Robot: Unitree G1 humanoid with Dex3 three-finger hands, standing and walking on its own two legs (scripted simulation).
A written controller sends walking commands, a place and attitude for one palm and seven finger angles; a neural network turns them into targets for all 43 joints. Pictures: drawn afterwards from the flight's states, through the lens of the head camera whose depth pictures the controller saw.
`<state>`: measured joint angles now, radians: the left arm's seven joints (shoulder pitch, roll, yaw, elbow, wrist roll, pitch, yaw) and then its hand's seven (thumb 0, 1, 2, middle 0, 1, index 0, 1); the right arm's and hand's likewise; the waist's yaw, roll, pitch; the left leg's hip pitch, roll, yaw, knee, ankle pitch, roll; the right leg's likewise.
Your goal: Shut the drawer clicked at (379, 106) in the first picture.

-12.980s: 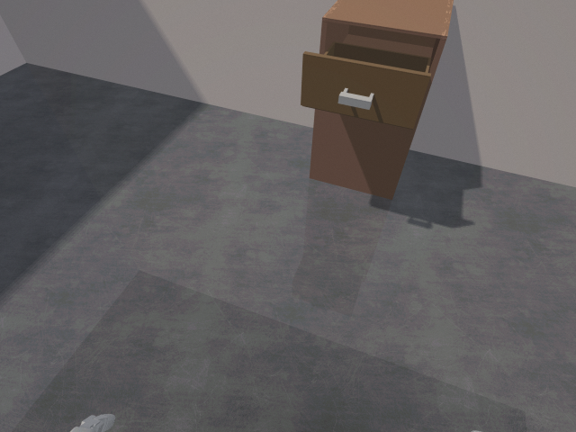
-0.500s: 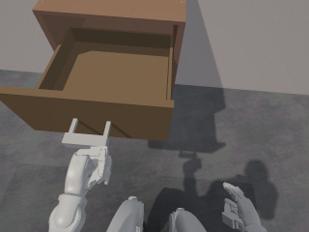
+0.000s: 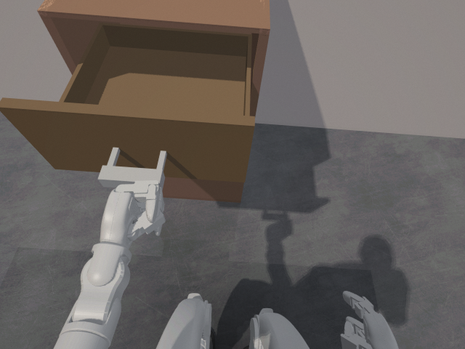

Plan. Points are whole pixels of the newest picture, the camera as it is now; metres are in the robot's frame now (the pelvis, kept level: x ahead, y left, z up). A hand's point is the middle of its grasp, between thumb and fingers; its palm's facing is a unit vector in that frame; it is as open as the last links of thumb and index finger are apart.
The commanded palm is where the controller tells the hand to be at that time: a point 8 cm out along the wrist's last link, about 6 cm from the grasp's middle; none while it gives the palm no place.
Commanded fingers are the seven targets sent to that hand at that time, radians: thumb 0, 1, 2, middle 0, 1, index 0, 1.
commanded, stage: push the drawer shut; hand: left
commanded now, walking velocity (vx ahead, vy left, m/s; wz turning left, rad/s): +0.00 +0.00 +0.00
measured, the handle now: (135, 166) +0.41 +0.19 +0.03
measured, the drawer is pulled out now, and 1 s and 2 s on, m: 0.23 0.10 0.00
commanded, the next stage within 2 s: none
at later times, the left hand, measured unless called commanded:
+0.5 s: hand (165, 183) +0.38 +0.13 +0.03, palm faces -0.06 -1.00 -0.03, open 3.0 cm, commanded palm +0.38 +0.18 +0.03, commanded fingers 0.00 0.90 0.90 -1.40 -1.60 -1.40 -1.60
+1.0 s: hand (175, 149) +0.45 +0.12 +0.03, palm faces -0.02 -1.00 -0.05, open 3.2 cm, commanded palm +0.44 +0.17 +0.03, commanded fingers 0.00 0.90 0.90 -1.40 -1.60 -1.40 -1.60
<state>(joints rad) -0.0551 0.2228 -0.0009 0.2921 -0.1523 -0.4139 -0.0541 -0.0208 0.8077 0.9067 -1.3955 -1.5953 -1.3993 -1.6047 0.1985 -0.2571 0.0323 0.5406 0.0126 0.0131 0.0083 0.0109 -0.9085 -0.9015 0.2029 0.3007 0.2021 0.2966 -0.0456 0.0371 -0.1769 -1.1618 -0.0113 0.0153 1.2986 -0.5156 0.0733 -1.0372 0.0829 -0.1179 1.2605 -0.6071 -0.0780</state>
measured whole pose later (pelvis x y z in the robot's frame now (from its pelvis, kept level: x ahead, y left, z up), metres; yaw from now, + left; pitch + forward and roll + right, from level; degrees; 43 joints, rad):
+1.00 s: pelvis -0.01 +0.01 +0.00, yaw -1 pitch +25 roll -4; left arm -0.66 0.26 0.16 0.93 -0.08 -0.50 0.00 0.03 0.83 0.91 -1.40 -1.60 -1.40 -1.60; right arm 0.29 -0.26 0.02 0.62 -0.02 0.08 0.04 0.01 -0.91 -0.90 0.20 0.30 0.20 0.30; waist -0.13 0.05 -0.17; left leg -1.22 -0.01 0.04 1.28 -0.49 0.09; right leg -1.11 0.08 -0.10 1.26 -0.58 -0.07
